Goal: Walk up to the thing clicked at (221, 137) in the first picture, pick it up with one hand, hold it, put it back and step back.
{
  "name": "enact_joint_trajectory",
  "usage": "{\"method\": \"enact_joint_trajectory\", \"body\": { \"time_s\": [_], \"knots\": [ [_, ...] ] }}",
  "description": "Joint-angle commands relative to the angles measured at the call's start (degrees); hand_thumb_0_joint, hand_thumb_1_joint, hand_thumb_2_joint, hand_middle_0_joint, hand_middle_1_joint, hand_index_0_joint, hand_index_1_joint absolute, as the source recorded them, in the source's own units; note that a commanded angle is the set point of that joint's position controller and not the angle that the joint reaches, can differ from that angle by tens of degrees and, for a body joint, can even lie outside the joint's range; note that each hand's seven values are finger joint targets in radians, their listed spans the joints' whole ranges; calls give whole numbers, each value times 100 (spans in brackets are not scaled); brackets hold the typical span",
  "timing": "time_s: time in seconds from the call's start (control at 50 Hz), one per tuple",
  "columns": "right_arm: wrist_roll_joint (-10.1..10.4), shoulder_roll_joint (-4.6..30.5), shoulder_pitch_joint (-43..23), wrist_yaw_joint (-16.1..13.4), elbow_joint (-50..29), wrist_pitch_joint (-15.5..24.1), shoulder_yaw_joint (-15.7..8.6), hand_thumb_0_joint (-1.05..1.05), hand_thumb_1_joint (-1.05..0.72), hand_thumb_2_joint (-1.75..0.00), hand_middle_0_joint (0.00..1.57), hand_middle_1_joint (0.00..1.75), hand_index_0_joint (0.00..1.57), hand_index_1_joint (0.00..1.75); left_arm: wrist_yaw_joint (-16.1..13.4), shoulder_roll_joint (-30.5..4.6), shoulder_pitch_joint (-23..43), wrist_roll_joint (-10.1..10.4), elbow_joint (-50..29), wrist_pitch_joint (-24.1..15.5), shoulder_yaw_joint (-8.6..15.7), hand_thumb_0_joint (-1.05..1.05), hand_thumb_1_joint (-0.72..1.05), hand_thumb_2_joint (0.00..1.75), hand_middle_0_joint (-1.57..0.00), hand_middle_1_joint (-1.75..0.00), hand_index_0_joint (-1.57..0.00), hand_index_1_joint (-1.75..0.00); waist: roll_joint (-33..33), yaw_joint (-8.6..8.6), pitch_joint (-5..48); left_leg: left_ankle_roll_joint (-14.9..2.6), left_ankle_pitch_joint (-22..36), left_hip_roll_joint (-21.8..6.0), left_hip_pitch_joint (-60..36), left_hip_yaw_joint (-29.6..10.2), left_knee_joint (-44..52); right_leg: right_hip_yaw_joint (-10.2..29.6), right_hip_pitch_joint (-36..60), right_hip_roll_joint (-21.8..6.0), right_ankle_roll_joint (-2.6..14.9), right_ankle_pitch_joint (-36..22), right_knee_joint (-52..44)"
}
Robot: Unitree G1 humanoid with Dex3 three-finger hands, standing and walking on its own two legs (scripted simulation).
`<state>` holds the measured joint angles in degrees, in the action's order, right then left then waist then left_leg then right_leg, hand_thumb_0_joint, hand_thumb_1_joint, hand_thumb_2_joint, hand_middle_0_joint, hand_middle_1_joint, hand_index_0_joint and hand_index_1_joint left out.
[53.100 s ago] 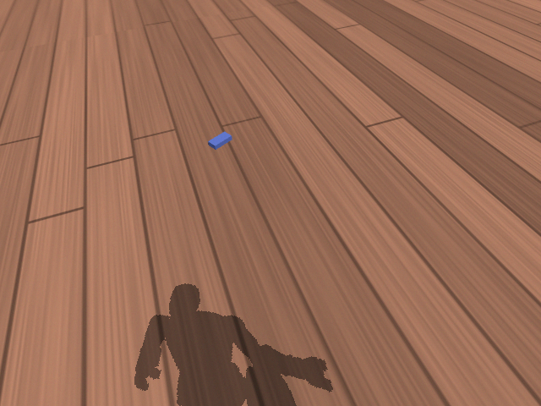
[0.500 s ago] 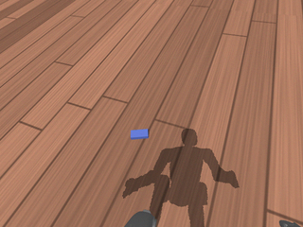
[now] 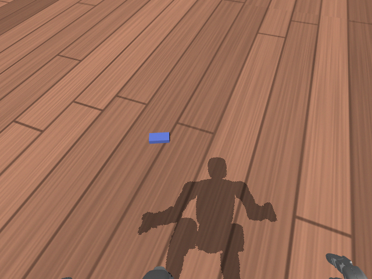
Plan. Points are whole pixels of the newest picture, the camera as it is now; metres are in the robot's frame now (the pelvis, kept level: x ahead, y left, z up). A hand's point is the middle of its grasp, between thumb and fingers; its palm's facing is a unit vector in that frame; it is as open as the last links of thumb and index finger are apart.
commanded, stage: step back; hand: left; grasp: from above
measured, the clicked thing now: (159, 137) +1.02 +0.26 -0.74
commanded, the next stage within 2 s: stand in 1.16 s
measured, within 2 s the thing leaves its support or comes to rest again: neither
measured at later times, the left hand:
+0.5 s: hand out of the picture -0.04 +0.28 -0.13, palm faces +0.08 -0.91 -0.41, open 7.4 cm
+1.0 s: hand out of the picture +0.02 +0.27 -0.14, palm faces +0.12 -0.92 -0.38, open 7.4 cm
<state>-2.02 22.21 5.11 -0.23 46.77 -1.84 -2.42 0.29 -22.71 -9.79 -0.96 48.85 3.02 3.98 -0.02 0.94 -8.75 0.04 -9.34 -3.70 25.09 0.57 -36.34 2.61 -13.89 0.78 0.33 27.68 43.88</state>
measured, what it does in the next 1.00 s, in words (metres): steps on the spot: right foot, then left foot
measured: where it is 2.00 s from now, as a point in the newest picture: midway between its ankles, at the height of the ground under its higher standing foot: outside the picture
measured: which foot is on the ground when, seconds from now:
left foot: down 0.00-0.04, up 0.06-0.32, down 0.34-0.62, up 0.64-0.90, down 0.92-1.00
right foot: up 0.00-0.00, down 0.02-0.36, up 0.38-0.60, down 0.62-1.00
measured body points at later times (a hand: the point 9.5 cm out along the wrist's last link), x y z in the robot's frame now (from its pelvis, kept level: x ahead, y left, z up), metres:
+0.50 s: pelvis -0.07 -0.01 +0.01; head -0.06 -0.01 +0.46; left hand -0.05 +0.33 -0.10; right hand +0.00 -0.31 -0.11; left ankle -0.08 +0.12 -0.72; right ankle -0.04 -0.13 -0.68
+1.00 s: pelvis -0.02 -0.01 +0.00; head +0.01 +0.00 +0.45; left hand +0.02 +0.32 -0.12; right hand +0.09 -0.30 -0.12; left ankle +0.00 +0.13 -0.72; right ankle -0.01 -0.13 -0.72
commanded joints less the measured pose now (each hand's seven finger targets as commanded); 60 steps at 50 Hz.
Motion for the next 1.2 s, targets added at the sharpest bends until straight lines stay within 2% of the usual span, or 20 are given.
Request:
{"method": "enact_joint_trajectory", "body": {
  "time_s": [0.0,0.02,0.04,0.1,0.2,0.26,0.3,0.32,0.34,0.36,0.52,0.58,0.62,0.64,0.74,0.86,0.9,0.94,1.04,1.18],
  "knots": [
    [39,1038,198,-55,-358,-47,-294,0,-90,-90,20,30,20,30,-92,-1392,-1020,-198,113,-285,513,0,90,90,-20,-30,-20,-30,-310,160,1141,-354,-1797,106,792,-439,-591,1349,1097,-751,517,172,-2297],
    [54,866,-186,-143,-544,-19,-289,0,-90,-90,20,30,20,30,-107,-2086,-519,-204,-152,-258,654,0,90,90,-20,-30,-20,-30,-1312,372,795,-12,-2415,733,891,-709,-1567,2961,-487,-2297,1364,834,-2940],
    [61,1207,-283,-172,-468,-46,-409,0,-90,-90,20,30,20,30,-144,-2250,3,-200,-321,-286,660,0,90,90,-20,-30,-20,-30,-1117,316,273,99,-2292,468,437,-1274,-2511,3427,-1727,-2690,1714,1483,-3291],
    [110,1144,255,-118,-69,39,-369,0,-90,-90,20,30,20,30,-174,-1507,497,-194,-340,-407,464,0,90,90,-20,-30,-20,-30,-498,-154,256,47,-1376,841,549,-1080,-2891,1370,-912,-1416,976,-464,-2338],
    [-3,1171,189,44,51,146,-384,0,-90,-90,20,30,20,30,-115,-1535,-130,-238,-154,-494,492,0,90,90,-20,-30,-20,-30,-1008,286,389,173,-1729,471,572,-551,-1327,1531,161,-1418,990,1526,-2554],
    [-20,1086,256,105,222,253,-365,0,-90,-90,20,30,20,30,-65,-1639,-227,-165,-41,-460,482,0,90,90,-20,-30,-20,-30,-1144,287,407,92,-2233,427,-264,-151,7,1441,-4,-1562,1065,1177,-2511],
    [1,995,734,93,478,349,-389,0,-90,-90,20,30,20,30,-34,-1491,-132,-126,-67,-388,374,0,90,90,-20,-30,-20,-30,-879,-28,698,-91,-1259,608,-1446,80,1530,818,-185,-1263,810,71,-1814],
    [-27,1122,1021,57,601,406,-478,0,-90,-90,20,30,20,30,-31,-1161,-284,-131,-65,-370,257,0,90,90,-20,-30,-20,-30,-274,-137,974,-201,-1123,369,-2403,-521,1691,469,-762,-1017,581,-404,-972],
    [-58,1631,1147,33,598,436,-599,0,-90,-90,20,30,20,30,2,-807,-103,-38,-140,-390,154,0,90,90,-20,-30,-20,-30,1048,-238,934,-774,-2741,-860,-2716,-2858,2179,-274,-2043,-189,120,65,191],
    [-18,2093,1169,57,560,424,-670,0,-90,-90,20,30,20,30,-46,-1305,353,-59,-124,-402,332,0,90,90,-20,-30,-20,-30,872,-433,485,-1516,-3780,-1634,-1690,-3672,2512,-145,-2084,-302,102,585,840],
    [-27,1544,660,85,392,436,-519,0,-90,-90,20,30,20,30,107,-1073,-153,-38,247,-533,355,0,90,90,-20,-30,-20,-30,1043,-126,414,-1109,-1987,-833,-841,-1631,1860,-436,-522,-211,81,-318,-406],
    [70,973,449,67,330,291,-301,0,-90,-90,20,30,20,30,-34,-992,-743,-82,563,-635,365,0,90,90,-20,-30,-20,-30,385,326,702,-601,-1363,-280,164,-851,339,-495,1267,52,111,-1115,-1802],
    [84,662,548,-34,192,265,-184,0,-90,-90,20,30,20,30,-104,-1877,-780,-166,425,-704,537,0,90,90,-20,-30,-20,-30,-1167,387,700,-159,-2532,738,1097,-576,-1749,2950,941,-2272,946,732,-3183],
    [50,1132,563,-87,302,251,-341,0,-90,-90,20,30,20,30,-87,-1966,-423,-132,285,-692,538,0,90,90,-20,-30,-20,-30,-655,262,308,-142,-2510,433,777,-1003,-2121,3283,81,-2621,1375,1098,-3224],
    [47,1031,1033,7,734,282,-316,0,-90,-90,20,30,20,30,-112,-1454,112,-60,224,-775,350,0,90,90,-20,-30,-20,-30,-614,-57,583,-7,-1517,201,-45,-720,-1569,1024,-78,-1621,981,-1391,-2540],
    [63,808,841,-12,861,317,-258,0,-90,-90,20,30,20,30,-142,-1333,295,38,258,-626,236,0,90,90,-20,-30,-20,-30,-705,-140,1003,-89,-294,345,-1268,161,695,189,2,-1323,679,-3882,-1253],
    [19,1091,701,-68,870,363,-327,0,-90,-90,20,30,20,30,-152,-1067,149,90,233,-555,127,0,90,90,-20,-30,-20,-30,-101,-58,1239,-340,1469,-282,-1684,-658,795,3,-226,-908,287,-3408,-726],
    [122,1459,108,-52,715,365,-327,0,-90,-90,20,30,20,30,-161,-1042,170,152,425,-472,131,0,90,90,-20,-30,-20,-30,510,51,1315,-1059,1086,-1070,-860,-1556,955,-290,293,-281,88,-1120,-448],
    [144,1116,-266,-61,906,307,-174,0,-90,-90,20,30,20,30,-128,-1192,233,70,704,-543,108,0,90,90,-20,-30,-20,-30,392,41,1239,-348,528,-394,-751,-719,723,138,550,-738,297,-2011,-1439],
    [144,1059,-419,26,1215,409,-68,0,-90,-90,20,30,20,30,-59,-891,537,98,1050,-526,-136,0,90,90,-20,-30,-20,-30,233,-30,1113,-274,724,-547,-1487,-860,1501,22,532,-697,102,-2041,-2064]
  ]
}}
